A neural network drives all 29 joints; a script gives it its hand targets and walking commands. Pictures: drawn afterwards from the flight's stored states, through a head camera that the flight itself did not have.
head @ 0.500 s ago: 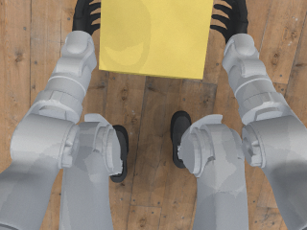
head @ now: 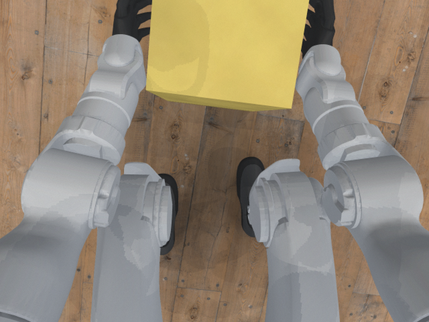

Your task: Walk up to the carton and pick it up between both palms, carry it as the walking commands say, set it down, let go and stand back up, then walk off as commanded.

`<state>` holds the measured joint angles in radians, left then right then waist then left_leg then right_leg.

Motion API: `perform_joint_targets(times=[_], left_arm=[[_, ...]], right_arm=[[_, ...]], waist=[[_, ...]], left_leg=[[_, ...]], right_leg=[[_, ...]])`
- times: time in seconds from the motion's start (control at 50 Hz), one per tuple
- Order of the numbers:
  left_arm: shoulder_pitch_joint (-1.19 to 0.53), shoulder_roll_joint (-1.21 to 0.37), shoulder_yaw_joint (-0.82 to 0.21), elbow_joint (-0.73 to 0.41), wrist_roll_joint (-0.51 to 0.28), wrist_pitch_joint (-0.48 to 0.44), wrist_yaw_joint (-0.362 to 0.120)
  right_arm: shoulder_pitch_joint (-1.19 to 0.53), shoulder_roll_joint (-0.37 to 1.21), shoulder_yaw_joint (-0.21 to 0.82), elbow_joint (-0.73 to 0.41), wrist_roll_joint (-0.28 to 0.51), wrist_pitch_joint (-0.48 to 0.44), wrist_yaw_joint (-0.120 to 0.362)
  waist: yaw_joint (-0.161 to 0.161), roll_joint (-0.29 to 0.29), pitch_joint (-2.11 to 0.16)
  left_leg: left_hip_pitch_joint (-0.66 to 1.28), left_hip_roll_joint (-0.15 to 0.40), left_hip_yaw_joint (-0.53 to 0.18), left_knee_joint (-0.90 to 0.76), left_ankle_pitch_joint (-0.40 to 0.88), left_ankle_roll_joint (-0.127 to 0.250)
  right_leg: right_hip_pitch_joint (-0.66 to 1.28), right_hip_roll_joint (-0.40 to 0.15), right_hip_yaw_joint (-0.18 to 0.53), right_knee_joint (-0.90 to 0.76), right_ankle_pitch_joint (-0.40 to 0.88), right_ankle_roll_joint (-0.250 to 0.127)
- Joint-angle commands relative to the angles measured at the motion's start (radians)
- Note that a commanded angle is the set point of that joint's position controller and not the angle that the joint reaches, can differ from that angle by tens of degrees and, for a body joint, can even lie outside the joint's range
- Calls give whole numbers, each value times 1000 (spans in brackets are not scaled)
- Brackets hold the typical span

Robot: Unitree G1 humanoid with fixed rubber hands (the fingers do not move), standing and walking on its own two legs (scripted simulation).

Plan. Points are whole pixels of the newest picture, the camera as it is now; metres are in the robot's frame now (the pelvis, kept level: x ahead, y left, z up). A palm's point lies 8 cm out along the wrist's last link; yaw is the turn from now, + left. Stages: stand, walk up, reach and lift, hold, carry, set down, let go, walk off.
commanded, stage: reach and lift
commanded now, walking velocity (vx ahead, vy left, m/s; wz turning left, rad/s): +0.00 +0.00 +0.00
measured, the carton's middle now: (219, 54) +0.50 -0.03 -0.24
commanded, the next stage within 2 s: none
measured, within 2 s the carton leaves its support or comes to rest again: leaves its support in 0.28 s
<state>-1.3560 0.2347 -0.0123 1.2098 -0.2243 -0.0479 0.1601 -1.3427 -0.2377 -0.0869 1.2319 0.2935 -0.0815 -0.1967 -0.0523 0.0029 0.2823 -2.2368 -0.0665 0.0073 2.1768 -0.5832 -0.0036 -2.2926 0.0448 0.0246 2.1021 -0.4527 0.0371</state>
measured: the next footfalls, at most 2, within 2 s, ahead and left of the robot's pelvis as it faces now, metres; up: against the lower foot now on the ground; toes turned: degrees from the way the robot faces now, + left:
none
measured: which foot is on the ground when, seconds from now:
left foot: down 0.00-1.00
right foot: down 0.00-1.00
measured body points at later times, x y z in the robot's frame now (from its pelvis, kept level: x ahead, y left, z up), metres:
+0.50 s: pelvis +0.01 +0.00 +0.00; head +0.34 -0.01 +0.29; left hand +0.53 +0.10 -0.16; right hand +0.50 -0.19 -0.16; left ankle +0.11 +0.11 -0.34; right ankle +0.14 -0.13 -0.34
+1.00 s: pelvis +0.00 -0.01 +0.03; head +0.33 -0.02 +0.33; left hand +0.53 +0.11 -0.10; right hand +0.51 -0.18 -0.10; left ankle +0.11 +0.11 -0.34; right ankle +0.14 -0.13 -0.34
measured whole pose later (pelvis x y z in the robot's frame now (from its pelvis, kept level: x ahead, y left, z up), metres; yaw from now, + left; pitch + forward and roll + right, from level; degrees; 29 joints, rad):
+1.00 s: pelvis +0.00 -0.01 +0.03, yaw +3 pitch +34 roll +1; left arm -1.20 0.11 0.26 0.78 0.03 0.25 0.08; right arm -1.09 -0.06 -0.41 0.62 0.00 0.26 -0.18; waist -0.05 0.02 0.25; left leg -2.09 -0.11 -0.02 2.10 -0.60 -0.04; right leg -2.14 0.08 0.04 2.06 -0.50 0.04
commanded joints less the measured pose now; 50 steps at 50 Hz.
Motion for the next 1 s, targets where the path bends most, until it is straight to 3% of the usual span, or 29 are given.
perform_joint_targets(times=[0.0,0.04,0.06,0.16,0.26,0.32,0.34,0.36,0.38,0.46,0.56,0.58,0.6,0.66,0.68,0.7,0.72,0.74,0.76,0.78,0.8,0.82,0.84,0.86,0.88,0.9,0.92,0.94,0.98], left_arm=[[-481,-739,-139,-196,93,19,-171],[-509,-824,-136,-208,114,40,-186],[-472,-844,-115,-197,120,46,-195],[-487,-929,-126,-247,133,78,-213],[-511,-1019,-183,-430,88,93,-206],[-469,-1028,-196,-427,104,107,-203],[-458,-1042,-199,-458,98,117,-206],[-449,-1048,-191,-428,118,123,-209],[-472,-1030,-196,-417,114,135,-208],[-481,-1037,-155,-383,160,160,-207],[-489,-1056,-152,-484,167,191,-214],[-490,-1058,-137,-439,171,199,-216],[-511,-1080,-171,-521,161,199,-220],[-499,-1053,-110,-441,183,221,-246],[-486,-1057,-125,-441,202,236,-250],[-455,-1078,-103,-423,213,251,-260],[-453,-1086,-89,-409,213,252,-269],[-461,-1121,-136,-503,191,255,-275],[-472,-1126,-108,-431,203,262,-281],[-458,-1124,-121,-487,199,260,-284],[-507,-1132,-172,-562,177,261,-284],[-489,-1123,-136,-451,197,267,-286],[-449,-1167,-200,-554,170,262,-287],[-456,-1131,-173,-502,181,264,-288],[-500,-1163,-235,-641,143,257,-283],[-475,-1126,-207,-521,171,267,-282],[-466,-1135,-197,-531,185,269,-284],[-485,-1169,-222,-599,168,277,-279],[-460,-1140,-218,-568,183,283,-269]], right_arm=[[-414,807,128,-169,-80,42,200],[-454,853,122,-191,-79,55,226],[-482,873,131,-220,-86,63,232],[-503,944,122,-320,-73,84,253],[-490,1014,186,-462,-35,105,250],[-480,1011,191,-489,-60,126,260],[-489,1028,207,-552,-65,140,257],[-469,1023,211,-498,-76,149,261],[-507,1016,223,-574,-83,158,252],[-491,1087,224,-558,-118,195,249],[-564,1119,287,-710,-106,229,259],[-555,1099,269,-669,-126,239,257],[-570,1143,314,-741,-101,241,258],[-519,1167,296,-644,-152,282,256],[-523,1156,298,-663,-147,285,258],[-523,1192,306,-662,-143,300,263],[-476,1189,276,-616,-184,309,260],[-511,1225,313,-711,-152,309,264],[-489,1205,279,-639,-186,315,262],[-518,1217,294,-710,-179,314,260],[-497,1224,320,-746,-173,320,258],[-492,1198,269,-633,-205,321,256],[-425,1241,315,-726,-190,322,257],[-433,1203,296,-682,-197,324,262],[-448,1243,347,-796,-163,326,263],[-424,1195,295,-677,-203,333,265],[-457,1212,306,-710,-199,333,271],[-465,1209,325,-774,-192,335,273],[-456,1190,325,-749,-192,340,277]], waist=[[-6,83,-1124],[-7,103,-1098],[-23,73,-1114],[-24,112,-1241],[-50,89,-1480],[-25,104,-1453],[-66,61,-1543],[-25,68,-1420],[-62,36,-1506],[-19,24,-1450],[18,-27,-1590],[13,-4,-1537],[24,-2,-1654],[12,-63,-1543],[14,-24,-1575],[39,-42,-1522],[-2,-74,-1471],[18,-52,-1615],[-2,-27,-1499],[31,-32,-1583],[-23,-44,-1735],[-13,-27,-1543],[-42,1,-1734],[-30,7,-1628],[-43,-2,-1837],[-48,25,-1646],[-26,16,-1652],[-59,14,-1743],[-41,23,-1716]], left_leg=[[499,-63,-6,-205,180,-7],[451,-62,2,-204,113,6],[444,-76,13,-198,134,10],[522,-81,15,-186,191,15],[666,-89,18,-168,340,2],[667,-90,9,-177,372,5],[685,-105,21,-186,359,9],[623,-95,20,-173,341,2],[645,-92,9,-185,303,8],[587,-109,24,-203,218,22],[643,-114,28,-224,261,26],[607,-114,37,-220,236,21],[660,-115,43,-217,263,23],[556,-118,63,-220,136,34],[611,-107,39,-229,167,29],[558,-121,52,-229,162,30],[521,-115,40,-230,155,32],[621,-116,42,-249,235,27],[534,-123,61,-252,178,28],[571,-122,57,-251,238,24],[647,-117,40,-252,310,16],[513,-121,46,-252,230,10],[651,-126,52,-254,285,11],[582,-119,52,-254,263,6],[713,-126,46,-262,327,7],[592,-123,51,-260,256,-3],[616,-118,46,-270,246,3],[689,-118,31,-285,267,-1],[709,-118,30,-301,245,-8]], right_leg=[[522,79,-88,-99,140,-12],[486,88,-83,-96,88,-24],[535,86,-95,-104,116,-17],[548,98,-110,-78,167,-15],[678,105,-120,-68,316,-10],[625,102,-119,-60,321,-11],[717,113,-136,-85,327,-4],[637,104,-110,-87,294,-5],[721,107,-125,-91,284,2],[717,113,-129,-108,218,7],[821,123,-125,-124,255,22],[791,119,-120,-134,231,18],[864,125,-108,-141,261,15],[866,122,-91,-187,157,15],[851,118,-92,-163,181,15],[851,128,-79,-186,160,10],[823,121,-91,-188,163,22],[911,122,-89,-186,235,21],[852,122,-85,-201,201,15],[886,123,-83,-189,247,19],[980,125,-85,-186,348,21],[869,115,-94,-185,265,16],[970,129,-90,-191,324,12],[887,121,-88,-196,305,6],[989,133,-94,-198,359,8],[876,122,-93,-203,289,-1],[907,125,-82,-211,266,1],[941,128,-95,-209,293,0],[891,125,-107,-211,251,-3]])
